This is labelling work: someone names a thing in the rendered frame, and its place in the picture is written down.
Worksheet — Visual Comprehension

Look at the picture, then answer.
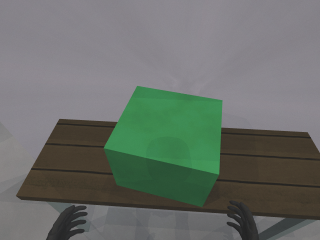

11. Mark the table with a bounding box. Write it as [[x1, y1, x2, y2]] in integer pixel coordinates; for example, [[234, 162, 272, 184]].
[[16, 119, 320, 240]]

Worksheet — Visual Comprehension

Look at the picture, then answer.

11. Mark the right robot hand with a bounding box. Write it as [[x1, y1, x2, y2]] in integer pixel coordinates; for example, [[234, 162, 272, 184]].
[[227, 200, 260, 240]]

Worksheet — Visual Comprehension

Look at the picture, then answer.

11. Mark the carton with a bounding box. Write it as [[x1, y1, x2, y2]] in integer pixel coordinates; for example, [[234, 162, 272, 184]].
[[103, 86, 223, 207]]

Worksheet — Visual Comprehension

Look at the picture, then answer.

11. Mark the left robot hand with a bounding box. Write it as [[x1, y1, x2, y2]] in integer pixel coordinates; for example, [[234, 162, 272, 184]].
[[46, 205, 88, 240]]

